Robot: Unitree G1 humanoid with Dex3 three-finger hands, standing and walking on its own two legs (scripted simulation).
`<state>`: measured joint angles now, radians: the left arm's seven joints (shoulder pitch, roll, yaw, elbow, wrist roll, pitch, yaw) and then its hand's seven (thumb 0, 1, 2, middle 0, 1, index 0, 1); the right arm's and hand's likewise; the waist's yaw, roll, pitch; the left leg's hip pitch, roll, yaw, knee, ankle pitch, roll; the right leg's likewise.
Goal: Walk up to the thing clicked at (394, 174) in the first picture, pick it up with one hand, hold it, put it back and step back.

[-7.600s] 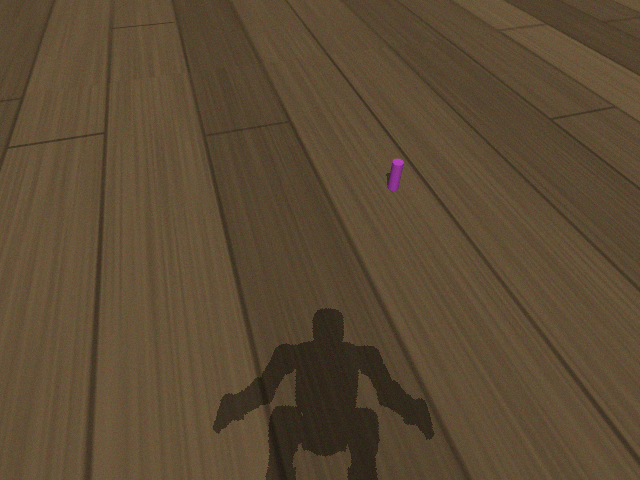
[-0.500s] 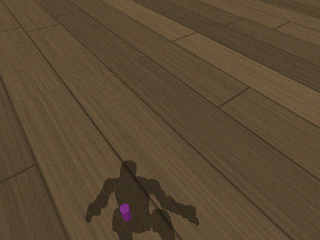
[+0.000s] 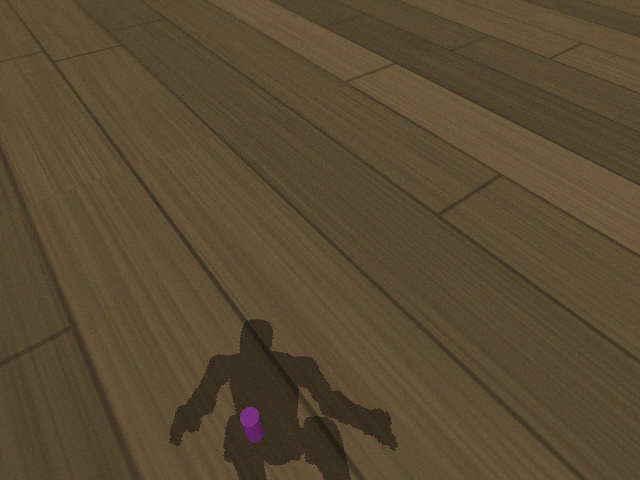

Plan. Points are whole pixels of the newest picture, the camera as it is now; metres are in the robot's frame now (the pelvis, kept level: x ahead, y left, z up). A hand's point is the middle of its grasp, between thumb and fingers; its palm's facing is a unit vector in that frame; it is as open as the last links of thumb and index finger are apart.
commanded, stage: go down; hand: left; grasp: from the side
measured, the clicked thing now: (252, 425) +0.40 +0.19 -0.71
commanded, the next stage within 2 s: none
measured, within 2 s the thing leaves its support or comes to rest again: neither
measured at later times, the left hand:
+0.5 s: hand out of the picture +0.14 +0.27 -0.19, palm faces +0.06 -0.94 -0.32, open 15.0 cm
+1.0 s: hand out of the picture +0.12 +0.29 -0.21, palm faces +0.09 -0.95 -0.31, open 17.3 cm
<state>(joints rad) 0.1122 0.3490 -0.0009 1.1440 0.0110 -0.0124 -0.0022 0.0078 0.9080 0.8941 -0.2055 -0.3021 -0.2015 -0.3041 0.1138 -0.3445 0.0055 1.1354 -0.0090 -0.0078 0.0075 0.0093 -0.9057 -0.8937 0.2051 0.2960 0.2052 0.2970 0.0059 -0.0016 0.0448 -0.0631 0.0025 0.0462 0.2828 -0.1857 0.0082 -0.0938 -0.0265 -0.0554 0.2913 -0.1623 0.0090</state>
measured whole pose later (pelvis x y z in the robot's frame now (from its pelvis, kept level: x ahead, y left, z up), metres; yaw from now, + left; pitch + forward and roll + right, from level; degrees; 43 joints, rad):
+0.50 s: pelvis -0.02 +0.00 -0.05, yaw +0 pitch +11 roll -1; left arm 0.05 0.36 0.22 0.88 0.05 0.08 -0.07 0.00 -0.03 0.13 -0.07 -0.06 -0.07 -0.05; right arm 0.27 -0.25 -0.02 0.69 0.03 -0.06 -0.02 0.01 -0.95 -0.90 0.20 0.30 0.20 0.30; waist -0.04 0.00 -0.05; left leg -0.60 0.03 0.04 0.82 -0.40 0.01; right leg -0.61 -0.02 -0.05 0.78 -0.35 0.00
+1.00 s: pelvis -0.02 +0.01 -0.09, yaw +1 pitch +17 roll -3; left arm 0.26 0.37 0.26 0.45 0.01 0.21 -0.11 0.00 -0.51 0.02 -0.10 -0.06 -0.09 -0.07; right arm 0.22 -0.23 0.00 0.55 0.01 -0.19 -0.08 0.01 -0.91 -0.89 0.21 0.30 0.21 0.30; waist -0.03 -0.01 -0.12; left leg -0.89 0.03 0.00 1.14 -0.54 0.02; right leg -0.88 -0.03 -0.09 1.08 -0.49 0.00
